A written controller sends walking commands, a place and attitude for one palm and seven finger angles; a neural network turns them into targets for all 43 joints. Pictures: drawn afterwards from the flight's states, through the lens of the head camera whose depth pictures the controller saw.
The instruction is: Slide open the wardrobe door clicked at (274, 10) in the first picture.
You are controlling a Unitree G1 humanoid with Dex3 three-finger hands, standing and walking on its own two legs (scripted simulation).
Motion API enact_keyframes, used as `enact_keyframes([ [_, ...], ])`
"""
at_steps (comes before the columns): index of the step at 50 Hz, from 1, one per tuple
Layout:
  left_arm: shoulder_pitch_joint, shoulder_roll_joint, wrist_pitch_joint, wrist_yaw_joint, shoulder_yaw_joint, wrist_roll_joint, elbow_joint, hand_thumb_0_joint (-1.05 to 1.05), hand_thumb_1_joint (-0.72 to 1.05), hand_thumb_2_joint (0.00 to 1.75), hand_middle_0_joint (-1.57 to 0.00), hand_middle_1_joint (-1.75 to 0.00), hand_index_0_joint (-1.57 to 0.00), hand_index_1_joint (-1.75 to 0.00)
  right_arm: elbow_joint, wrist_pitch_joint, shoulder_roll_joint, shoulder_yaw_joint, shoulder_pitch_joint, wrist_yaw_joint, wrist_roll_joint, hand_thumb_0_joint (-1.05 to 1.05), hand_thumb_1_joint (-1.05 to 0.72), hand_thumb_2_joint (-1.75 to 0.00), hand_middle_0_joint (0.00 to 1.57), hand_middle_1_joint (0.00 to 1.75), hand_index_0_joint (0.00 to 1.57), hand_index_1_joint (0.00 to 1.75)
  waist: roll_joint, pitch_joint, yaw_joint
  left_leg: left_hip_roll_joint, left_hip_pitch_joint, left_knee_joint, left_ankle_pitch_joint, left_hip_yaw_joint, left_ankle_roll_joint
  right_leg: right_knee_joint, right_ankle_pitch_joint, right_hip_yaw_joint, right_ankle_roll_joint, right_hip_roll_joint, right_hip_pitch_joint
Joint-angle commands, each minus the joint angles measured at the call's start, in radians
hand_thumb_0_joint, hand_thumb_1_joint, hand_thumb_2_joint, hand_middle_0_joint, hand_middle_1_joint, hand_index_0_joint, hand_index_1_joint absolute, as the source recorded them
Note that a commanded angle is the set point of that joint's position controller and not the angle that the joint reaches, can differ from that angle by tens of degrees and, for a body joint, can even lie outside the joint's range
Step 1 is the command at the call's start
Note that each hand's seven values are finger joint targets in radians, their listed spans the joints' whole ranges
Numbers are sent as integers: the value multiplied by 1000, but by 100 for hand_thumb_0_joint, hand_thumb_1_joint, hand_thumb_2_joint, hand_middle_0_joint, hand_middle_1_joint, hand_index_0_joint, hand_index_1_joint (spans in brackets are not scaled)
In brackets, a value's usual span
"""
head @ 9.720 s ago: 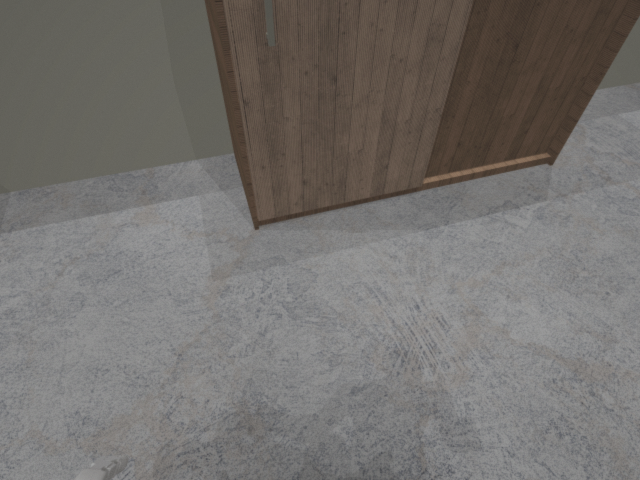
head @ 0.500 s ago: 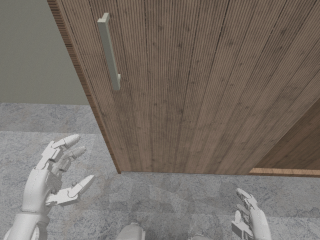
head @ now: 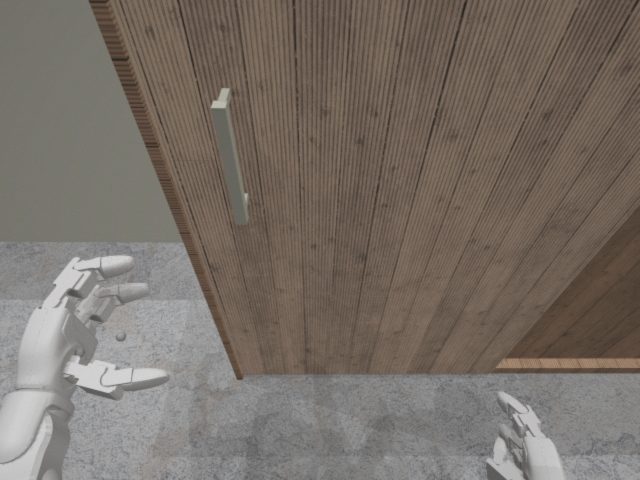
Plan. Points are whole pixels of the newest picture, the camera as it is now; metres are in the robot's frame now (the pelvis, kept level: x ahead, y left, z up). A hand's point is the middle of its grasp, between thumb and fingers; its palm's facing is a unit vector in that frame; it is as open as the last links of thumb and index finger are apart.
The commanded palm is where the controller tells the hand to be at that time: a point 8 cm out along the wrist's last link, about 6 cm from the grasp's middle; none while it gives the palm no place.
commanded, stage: raise the hand with hooked fingers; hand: left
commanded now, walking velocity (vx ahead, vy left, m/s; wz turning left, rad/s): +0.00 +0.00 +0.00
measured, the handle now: (234, 162) +0.49 +0.17 +0.13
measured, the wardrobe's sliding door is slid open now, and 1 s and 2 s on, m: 0.00 0.00 0.00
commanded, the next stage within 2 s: move the hooked fingers beside the handle in 0.94 s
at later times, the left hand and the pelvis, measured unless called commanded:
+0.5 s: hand (72, 263) +0.28 +0.28 +0.16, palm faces +0.15 -0.99 -0.05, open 14.0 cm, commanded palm +0.24 +0.32 +0.16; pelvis +0.00 +0.00 +0.02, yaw +0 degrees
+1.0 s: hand (94, 271) +0.27 +0.26 +0.16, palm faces +0.15 -0.99 -0.04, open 14.0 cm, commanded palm +0.24 +0.30 +0.16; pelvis -0.01 -0.02 +0.02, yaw +0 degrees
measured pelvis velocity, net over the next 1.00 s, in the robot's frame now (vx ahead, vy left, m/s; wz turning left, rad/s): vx -0.01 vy -0.02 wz -0.01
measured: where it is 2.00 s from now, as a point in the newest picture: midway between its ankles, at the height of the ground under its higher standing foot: outside the picture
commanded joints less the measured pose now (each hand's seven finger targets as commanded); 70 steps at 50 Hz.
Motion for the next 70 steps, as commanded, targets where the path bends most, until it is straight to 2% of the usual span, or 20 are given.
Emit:
enact_keyframes([
  [1, -203, 204, 5, -12, 105, -21, -177, 0, -48, 31, -30, -118, -30, -118, -145, -46, -118, -27, -63, -12, 9, 0, -90, -90, 20, 30, 20, 30, 44, -143, -1, -15, 135, -160, 259, -57, -2, -119, 258, 25, -14, 47, 84],
  [3, -246, 223, 35, -19, 117, -18, -179, 0, -50, 30, -30, -120, -30, -120, -149, -44, -115, -21, -70, -15, 9, 0, -90, -90, 20, 30, 20, 30, 70, -144, 3, -13, 157, -173, 274, -62, -5, -126, 264, 21, -16, 47, 96],
  [5, -282, 239, 64, -24, 129, -18, -166, 0, -50, 30, -30, -120, -30, -120, -149, -40, -115, -15, -72, -18, 10, 0, -90, -90, 20, 30, 20, 30, 43, -148, 3, -11, 175, -187, 294, -66, -4, -139, 282, 20, -17, 49, 116],
  [8, -346, 257, 92, -29, 145, -18, -147, 0, -50, 30, -30, -120, -30, -120, -147, -37, -112, -6, -85, -22, 10, 0, -90, -90, 20, 30, 20, 30, 52, -128, 4, -9, 193, -208, 279, -74, -6, -158, 263, 18, -18, 50, 117],
  [11, -405, 297, 108, -38, 171, -14, -158, 0, -50, 30, -30, -120, -30, -120, -143, -37, -109, 0, -90, -24, 10, 0, -90, -90, 20, 30, 20, 30, 97, -171, 10, -10, 242, -217, 331, -70, -7, -171, 305, 23, -22, 48, 153],
  [14, -422, 311, 134, -50, 188, -24, -89, 0, -50, 30, -30, -120, -30, -120, -135, -35, -112, 5, -95, -28, 11, 0, -90, -90, 20, 30, 20, 30, 35, -133, 12, -9, 231, -234, 316, -71, -3, -197, 303, 22, -22, 50, 172],
  [17, -507, 335, 160, -63, 191, -16, -80, 0, -50, 30, -30, -120, -30, -120, -135, -32, -113, 8, -108, -34, 19, 0, -90, -90, 20, 30, 20, 30, 77, -129, 8, -12, 250, -255, 282, -72, -3, -215, 268, 25, -21, 46, 164],
  [22, -578, 380, 187, -73, 222, -17, -49, 0, -50, 30, -30, -120, -30, -120, -134, -31, -115, 10, -114, -43, 22, 0, -90, -90, 20, 30, 20, 30, 67, -141, 10, -14, 278, -278, 277, -70, 3, -247, 268, 32, -21, 44, 193],
  [25, -490, 330, 211, -91, 199, -27, 48, 0, -50, 30, -30, -120, -30, -120, -132, -27, -119, 7, -106, -37, 25, 0, -90, -90, 20, 30, 20, 30, -4, -111, 14, -16, 254, -279, 274, -61, 8, -254, 280, 33, -18, 43, 194],
  [27, -503, 337, 216, -95, 198, -26, 23, 0, -50, 30, -30, -120, -30, -120, -140, -24, -123, 1, -112, -33, 26, 0, -90, -90, 20, 30, 20, 30, 27, -115, 15, -19, 251, -276, 263, -57, 9, -254, 272, 39, -16, 39, 190],
  [34, -535, 403, 158, -50, 255, -13, -87, 0, -50, 30, -30, -120, -30, -120, -140, -27, -116, -3, -110, -30, 14, 0, -90, -90, 20, 30, 20, 30, 48, -158, 22, -18, 273, -268, 289, -40, 14, -257, 297, 56, -16, 36, 229],
  [37, -547, 360, 152, -49, 225, -12, -50, 0, -50, 30, -30, -120, -30, -120, -132, -31, -111, -1, -114, -36, 21, 0, -90, -90, 20, 30, 20, 30, 54, -119, 8, -21, 265, -275, 255, -34, 14, -265, 272, 57, -11, 36, 202],
  [38, -561, 368, 147, -48, 228, -9, -65, 0, -50, 30, -30, -120, -30, -120, -132, -34, -112, -3, -114, -38, 21, 0, -90, -90, 20, 30, 20, 30, 78, -128, 8, -23, 269, -277, 253, -35, 13, -263, 268, 58, -12, 35, 203],
  [43, -546, 355, 165, -58, 210, -7, -41, 0, -50, 30, -30, -120, -30, -120, -131, -39, -111, -2, -117, -44, 24, 0, -90, -90, 20, 30, 20, 30, 68, -120, 8, -23, 270, -278, 245, -33, 14, -268, 267, 57, -10, 34, 202],
  [49, -520, 357, 178, -66, 217, -21, -9, 0, -50, 30, -30, -120, -30, -120, -130, -34, -115, -1, -117, -41, 24, 0, -90, -90, 20, 30, 20, 30, 4, -112, 12, -20, 245, -268, 247, -31, 17, -270, 272, 66, -5, 31, 211],
  [53, -579, 341, 171, -60, 189, -12, -26, 0, -50, 30, -30, -120, -30, -120, -131, -36, -110, 0, -124, -47, 29, 0, -90, -90, 20, 30, 20, 30, 55, -108, -1, -26, 253, -268, 212, -28, 16, -275, 230, 71, -3, 31, 180],
  [57, -666, 332, 153, -42, 162, 2, -13, 0, -50, 30, -30, -120, -30, -120, -117, -39, -110, 0, -115, -53, 27, 0, -90, -90, 20, 30, 20, 30, 30, -124, -15, -23, 268, -271, 209, -37, 18, -270, 226, 67, -3, 33, 178],
  [65, -697, 383, 157, -37, 195, 18, 119, 0, -50, 30, -30, -120, -30, -120, -111, -19, -117, 0, -103, -49, 26, 0, -90, -90, 20, 30, 20, 30, 12, -136, -4, -23, 230, -264, 227, -31, 17, -260, 258, 77, -5, 25, 202],
  [67, -740, 392, 144, -38, 198, 20, 111, 0, -50, 30, -30, -120, -30, -120, -113, -17, -116, -2, -98, -48, 25, 0, -90, -90, 20, 30, 20, 30, 56, -167, -6, -25, 243, -259, 239, -29, 14, -252, 272, 76, -7, 26, 204],
  [70, -698, 386, 131, -41, 203, 18, 130, 0, -50, 30, -30, -120, -30, -120, -120, -12, -118, -5, -88, -39, 22, 0, -90, -90, 20, 30, 20, 30, 18, -189, 0, -22, 236, -253, 283, -25, 17, -237, 334, 73, -7, 28, 226],
])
